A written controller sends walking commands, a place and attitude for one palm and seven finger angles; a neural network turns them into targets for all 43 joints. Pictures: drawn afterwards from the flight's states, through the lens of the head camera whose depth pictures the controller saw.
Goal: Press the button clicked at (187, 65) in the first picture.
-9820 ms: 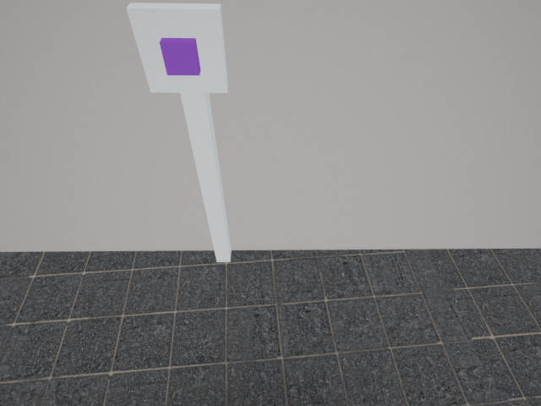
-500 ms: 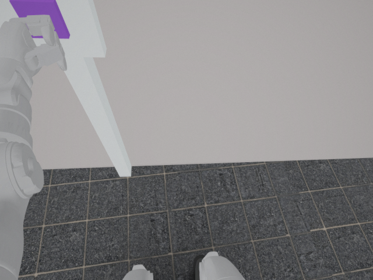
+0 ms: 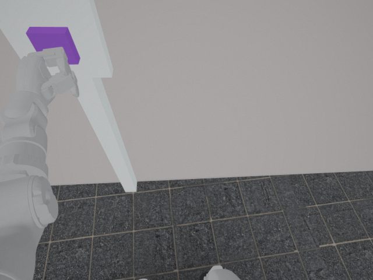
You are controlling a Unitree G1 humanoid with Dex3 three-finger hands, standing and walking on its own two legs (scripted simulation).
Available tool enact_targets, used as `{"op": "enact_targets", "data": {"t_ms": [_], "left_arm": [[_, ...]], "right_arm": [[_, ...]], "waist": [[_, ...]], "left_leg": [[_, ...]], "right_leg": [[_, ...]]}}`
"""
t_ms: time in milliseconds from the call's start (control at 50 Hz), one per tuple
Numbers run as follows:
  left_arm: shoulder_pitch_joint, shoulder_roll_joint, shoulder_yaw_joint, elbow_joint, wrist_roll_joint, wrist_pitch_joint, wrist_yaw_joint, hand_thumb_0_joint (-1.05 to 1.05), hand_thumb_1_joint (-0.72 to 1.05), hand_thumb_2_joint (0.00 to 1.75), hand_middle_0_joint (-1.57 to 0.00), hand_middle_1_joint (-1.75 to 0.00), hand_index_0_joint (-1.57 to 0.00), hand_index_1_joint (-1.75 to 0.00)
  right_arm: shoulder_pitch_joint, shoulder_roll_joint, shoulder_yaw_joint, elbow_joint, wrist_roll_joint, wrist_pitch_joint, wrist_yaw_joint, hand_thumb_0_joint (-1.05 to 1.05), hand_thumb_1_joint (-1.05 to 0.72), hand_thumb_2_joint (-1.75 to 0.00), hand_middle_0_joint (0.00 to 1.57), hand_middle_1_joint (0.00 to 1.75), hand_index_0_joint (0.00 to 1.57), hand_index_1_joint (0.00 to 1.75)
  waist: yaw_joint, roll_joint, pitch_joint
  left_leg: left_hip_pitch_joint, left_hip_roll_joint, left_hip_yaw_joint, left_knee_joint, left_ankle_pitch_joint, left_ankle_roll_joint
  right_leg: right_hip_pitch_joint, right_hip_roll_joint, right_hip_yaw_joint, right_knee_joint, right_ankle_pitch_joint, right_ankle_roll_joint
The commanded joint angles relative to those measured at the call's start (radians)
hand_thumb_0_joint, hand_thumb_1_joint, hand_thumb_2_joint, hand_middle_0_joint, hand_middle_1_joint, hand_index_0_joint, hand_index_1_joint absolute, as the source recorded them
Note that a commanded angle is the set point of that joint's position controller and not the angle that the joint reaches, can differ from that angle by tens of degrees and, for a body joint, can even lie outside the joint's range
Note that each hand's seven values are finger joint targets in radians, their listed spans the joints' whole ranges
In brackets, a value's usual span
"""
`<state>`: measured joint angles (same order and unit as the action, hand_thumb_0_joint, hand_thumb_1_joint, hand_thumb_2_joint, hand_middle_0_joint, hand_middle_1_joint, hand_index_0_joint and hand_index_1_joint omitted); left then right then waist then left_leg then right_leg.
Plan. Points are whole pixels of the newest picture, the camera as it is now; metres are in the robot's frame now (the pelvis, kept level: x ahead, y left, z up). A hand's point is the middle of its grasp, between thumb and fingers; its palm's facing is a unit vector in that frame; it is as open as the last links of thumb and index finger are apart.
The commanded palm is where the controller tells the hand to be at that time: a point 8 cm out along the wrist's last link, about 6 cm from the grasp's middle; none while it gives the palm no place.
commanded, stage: pull the fist back off the button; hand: left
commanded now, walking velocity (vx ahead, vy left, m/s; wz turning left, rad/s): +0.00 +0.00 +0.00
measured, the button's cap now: (55, 45) +0.56 +0.24 +0.18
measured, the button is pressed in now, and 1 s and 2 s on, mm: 0 0 0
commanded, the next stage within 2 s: draw the hand back to the body in 0.54 s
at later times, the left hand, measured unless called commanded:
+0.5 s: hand (57, 111) +0.41 +0.22 +0.14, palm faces +0.01 -1.00 -0.01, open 3.1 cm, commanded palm +0.39 +0.26 +0.15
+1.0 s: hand (36, 136) +0.35 +0.23 +0.16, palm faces +0.04 -1.00 -0.02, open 3.1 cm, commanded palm +0.31 +0.27 +0.16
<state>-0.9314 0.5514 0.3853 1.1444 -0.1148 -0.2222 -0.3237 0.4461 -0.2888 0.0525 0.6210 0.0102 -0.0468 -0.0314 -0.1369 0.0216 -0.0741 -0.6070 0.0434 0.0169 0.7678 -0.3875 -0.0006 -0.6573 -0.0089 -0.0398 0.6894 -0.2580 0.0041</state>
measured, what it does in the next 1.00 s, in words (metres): stands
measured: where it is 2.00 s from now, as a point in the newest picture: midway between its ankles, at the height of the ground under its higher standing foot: outside the picture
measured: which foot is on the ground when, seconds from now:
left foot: down 0.00-1.00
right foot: down 0.00-1.00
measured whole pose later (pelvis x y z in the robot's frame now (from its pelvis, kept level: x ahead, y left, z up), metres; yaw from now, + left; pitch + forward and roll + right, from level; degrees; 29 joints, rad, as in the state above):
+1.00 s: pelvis +0.01 -0.01 +0.02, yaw +1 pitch +1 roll +0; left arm -0.28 0.36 0.34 0.40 -0.26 -0.02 -0.33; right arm 0.32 -0.28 0.06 0.58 0.06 -0.08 -0.08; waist 0.00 0.04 -0.04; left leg -0.28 0.03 0.02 0.62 -0.36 -0.01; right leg -0.36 -0.02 -0.04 0.60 -0.27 0.00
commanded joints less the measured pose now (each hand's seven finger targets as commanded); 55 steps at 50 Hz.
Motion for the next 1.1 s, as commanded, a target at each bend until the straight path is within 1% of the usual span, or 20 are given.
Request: {"op": "enact_targets", "data": {"t_ms": [0, 100, 180, 280, 300, 400, 420, 500, 560, 620, 640, 700, 740, 760, 800, 860, 940, 960, 1040, 1080], "left_arm": [[-0.359, 0.233, 0.043, -0.304, -0.037, -0.061, 0.008, 0.00, 0.90, 0.90, -1.30, -1.50, -1.30, -1.50], [-0.246, 0.243, 0.073, -0.391, -0.057, -0.036, 0.013, 0.00, 0.90, 0.90, -1.30, -1.50, -1.30, -1.50], [-0.130, 0.173, 0.042, -0.560, -0.085, -0.030, 0.003, 0.00, 0.90, 0.90, -1.30, -1.50, -1.30, -1.50], [-0.038, 0.057, -0.031, -0.643, -0.129, 0.027, -0.016, 0.00, 0.90, 0.90, -1.30, -1.50, -1.30, -1.50], [-0.034, 0.054, -0.032, -0.642, -0.129, 0.044, -0.015, 0.00, 0.90, 0.90, -1.30, -1.50, -1.30, -1.50], [-0.019, 0.048, -0.038, -0.710, -0.122, 0.082, 0.014, 0.00, 0.90, 0.90, -1.30, -1.50, -1.30, -1.50], [-0.042, 0.023, -0.064, -0.730, -0.121, 0.080, 0.016, 0.00, 0.90, 0.90, -1.30, -1.50, -1.30, -1.50], [-0.137, 0.074, -0.034, -0.718, -0.115, 0.054, 0.028, 0.00, 0.90, 0.90, -1.30, -1.50, -1.30, -1.50], [-0.142, 0.088, -0.031, -0.671, -0.110, 0.046, 0.018, 0.00, 0.90, 0.90, -1.30, -1.50, -1.30, -1.50], [-0.131, 0.054, -0.067, -0.607, -0.099, 0.053, 0.006, 0.00, 0.90, 0.90, -1.30, -1.50, -1.30, -1.50], [-0.078, 0.034, -0.072, -0.599, -0.105, 0.058, -0.001, 0.00, 0.90, 0.90, -1.30, -1.50, -1.30, -1.50], [0.087, 0.077, -0.003, -0.646, -0.128, 0.072, -0.014, 0.00, 0.90, 0.90, -1.30, -1.50, -1.30, -1.50], [0.154, 0.089, 0.027, -0.726, -0.149, 0.083, -0.019, 0.00, 0.90, 0.90, -1.30, -1.50, -1.30, -1.50], [0.205, 0.099, 0.042, -0.733, -0.158, 0.088, -0.019, 0.00, 0.90, 0.90, -1.30, -1.50, -1.30, -1.50], [0.243, 0.087, 0.047, -0.812, -0.166, 0.098, -0.015, 0.00, 0.90, 0.90, -1.30, -1.50, -1.30, -1.50], [0.252, 0.095, 0.049, -0.946, -0.165, 0.107, -0.003, 0.00, 0.90, 0.90, -1.30, -1.50, -1.30, -1.50], [0.264, 0.053, 0.012, -1.027, -0.174, 0.138, -0.007, 0.00, 0.90, 0.90, -1.30, -1.50, -1.30, -1.50], [0.253, 0.040, -0.006, -1.061, -0.174, 0.142, -0.011, 0.00, 0.90, 0.90, -1.30, -1.50, -1.30, -1.50], [0.340, 0.014, -0.020, -1.105, -0.190, 0.183, -0.030, 0.00, 0.90, 0.90, -1.30, -1.50, -1.30, -1.50], [0.400, 0.009, -0.017, -1.098, -0.197, 0.211, -0.037, 0.00, 0.90, 0.90, -1.30, -1.50, -1.30, -1.50]], "right_arm": [[0.062, -0.163, -0.070, -0.103, 0.007, -0.020, -0.013, 0.00, -0.90, -0.90, 0.20, 0.30, 0.20, 0.30], [0.017, -0.157, -0.070, -0.137, 0.017, -0.014, -0.018, 0.00, -0.90, -0.90, 0.20, 0.30, 0.20, 0.30], [-0.027, -0.139, -0.072, -0.169, 0.024, -0.017, -0.018, 0.00, -0.90, -0.90, 0.20, 0.30, 0.20, 0.30], [-0.076, -0.133, -0.070, -0.170, 0.035, -0.025, -0.022, 0.00, -0.90, -0.90, 0.20, 0.30, 0.20, 0.30], [-0.087, -0.134, -0.068, -0.166, 0.037, -0.026, -0.025, 0.00, -0.90, -0.90, 0.20, 0.30, 0.20, 0.30], [-0.129, -0.126, -0.060, -0.168, 0.035, -0.031, -0.034, 0.00, -0.90, -0.90, 0.20, 0.30, 0.20, 0.30], [-0.139, -0.123, -0.056, -0.171, 0.033, -0.033, -0.036, 0.00, -0.90, -0.90, 0.20, 0.30, 0.20, 0.30], [-0.152, -0.122, -0.048, -0.154, 0.028, -0.043, -0.053, 0.00, -0.90, -0.90, 0.20, 0.30, 0.20, 0.30], [-0.154, -0.123, -0.041, -0.144, 0.026, -0.048, -0.060, 0.00, -0.90, -0.90, 0.20, 0.30, 0.20, 0.30], [-0.162, -0.118, -0.038, -0.139, 0.029, -0.053, -0.059, 0.00, -0.90, -0.90, 0.20, 0.30, 0.20, 0.30], [-0.165, -0.118, -0.038, -0.149, 0.030, -0.056, -0.056, 0.00, -0.90, -0.90, 0.20, 0.30, 0.20, 0.30], [-0.179, -0.122, -0.042, -0.183, 0.032, -0.057, -0.048, 0.00, -0.90, -0.90, 0.20, 0.30, 0.20, 0.30], [-0.195, -0.121, -0.043, -0.203, 0.034, -0.061, -0.042, 0.00, -0.90, -0.90, 0.20, 0.30, 0.20, 0.30], [-0.202, -0.123, -0.041, -0.210, 0.034, -0.060, -0.041, 0.00, -0.90, -0.90, 0.20, 0.30, 0.20, 0.30], [-0.224, -0.118, -0.042, -0.221, 0.040, -0.063, -0.039, 0.00, -0.90, -0.90, 0.20, 0.30, 0.20, 0.30], [-0.250, -0.115, -0.044, -0.231, 0.040, -0.075, -0.044, 0.00, -0.90, -0.90, 0.20, 0.30, 0.20, 0.30], [-0.277, -0.107, -0.037, -0.225, 0.044, -0.100, -0.063, 0.00, -0.90, -0.90, 0.20, 0.30, 0.20, 0.30], [-0.278, -0.106, -0.036, -0.222, 0.045, -0.109, -0.068, 0.00, -0.90, -0.90, 0.20, 0.30, 0.20, 0.30], [-0.301, -0.102, -0.030, -0.214, 0.046, -0.144, -0.083, 0.00, -0.90, -0.90, 0.20, 0.30, 0.20, 0.30], [-0.309, -0.101, -0.026, -0.210, 0.048, -0.153, -0.086, 0.00, -0.90, -0.90, 0.20, 0.30, 0.20, 0.30]], "waist": [[0.030, 0.067, -0.378], [0.064, 0.027, -0.368], [0.090, 0.077, -0.404], [0.077, 0.030, -0.324], [0.078, 0.044, -0.291], [0.079, 0.024, -0.266], [0.076, 0.046, -0.267], [0.068, 0.006, -0.280], [0.072, 0.038, -0.292], [0.074, 0.072, -0.265], [0.088, 0.059, -0.272], [0.141, 0.026, -0.335], [0.160, 0.006, -0.349], [0.165, -0.034, -0.321], [0.165, -0.038, -0.275], [0.159, -0.004, -0.239], [0.148, 0.052, -0.182], [0.137, 0.038, -0.185], [0.151, 0.060, -0.162], [0.158, 0.027, -0.129]], "left_leg": [[0.174, -0.020, -0.018, -0.130, 0.267, 0.026], [0.170, -0.023, -0.002, -0.144, 0.309, 0.030], [0.260, -0.022, 0.000, -0.144, 0.442, 0.026], [0.285, -0.018, -0.002, -0.165, 0.448, 0.022], [0.280, -0.022, -0.004, -0.170, 0.419, 0.021], [0.287, -0.033, -0.012, -0.183, 0.360, 0.021], [0.295, -0.036, -0.015, -0.186, 0.353, 0.020], [0.302, -0.039, -0.026, -0.186, 0.311, 0.022], [0.297, -0.044, -0.024, -0.182, 0.304, 0.019], [0.288, -0.045, -0.028, -0.185, 0.291, 0.014], [0.288, -0.046, -0.028, -0.190, 0.290, 0.014], [0.285, -0.044, -0.023, -0.197, 0.348, 0.013], [0.282, -0.041, -0.014, -0.205, 0.370, 0.014], [0.261, -0.039, -0.016, -0.214, 0.358, 0.016], [0.256, -0.037, -0.008, -0.231, 0.320, 0.019], [0.280, -0.036, -0.005, -0.246, 0.283, 0.023], [0.311, -0.038, -0.010, -0.270, 0.208, 0.023], [0.328, -0.037, -0.016, -0.273, 0.204, 0.024], [0.353, -0.042, -0.021, -0.284, 0.182, 0.022], [0.341, -0.041, -0.026, -0.290, 0.161, 0.022]], "right_leg": [[0.283, 0.034, 0.008, -0.054, 0.231, -0.032], [0.369, 0.030, 0.018, -0.055, 0.307, -0.031], [0.408, 0.028, 0.017, -0.050, 0.398, -0.035], [0.399, 0.026, 0.003, -0.074, 0.401, -0.029], [0.385, 0.025, 0.002, -0.080, 0.381, -0.031], [0.394, 0.017, -0.001, -0.093, 0.344, -0.033], [0.390, 0.016, 0.000, -0.095, 0.335, -0.034], [0.399, 0.015, 0.005, -0.099, 0.300, -0.033], [0.404, 0.012, 0.010, -0.097, 0.290, -0.036], [0.375, 0.008, 0.005, -0.097, 0.269, -0.038], [0.384, 0.009, 0.002, -0.097, 0.264, -0.040], [0.472, 0.006, 0.004, -0.084, 0.327, -0.044], [0.514, 0.004, 0.009, -0.085, 0.366, -0.041], [0.528, 0.005, 0.007, -0.089, 0.357, -0.040], [0.520, 0.004, 0.012, -0.104, 0.331, -0.036], [0.508, 0.004, 0.018, -0.127, 0.277, -0.034], [0.470, 0.005, 0.020, -0.166, 0.172, -0.035], [0.468, 0.007, 0.015, -0.172, 0.158, -0.035], [0.460, 0.006, 0.011, -0.190, 0.125, -0.034], [0.456, 0.005, 0.007, -0.199, 0.095, -0.032]]}}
